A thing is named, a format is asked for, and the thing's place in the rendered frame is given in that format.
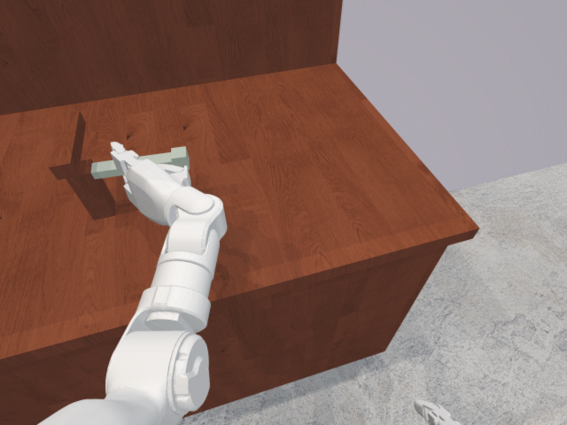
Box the left robot forearm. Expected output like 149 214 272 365
105 186 227 392

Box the tap lever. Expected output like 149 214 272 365
91 146 190 179

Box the counter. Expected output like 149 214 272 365
0 0 479 425

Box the robot left hand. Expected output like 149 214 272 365
111 142 191 226

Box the robot right hand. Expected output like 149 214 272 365
414 399 462 425

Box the robot left upper arm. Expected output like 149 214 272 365
37 330 210 425

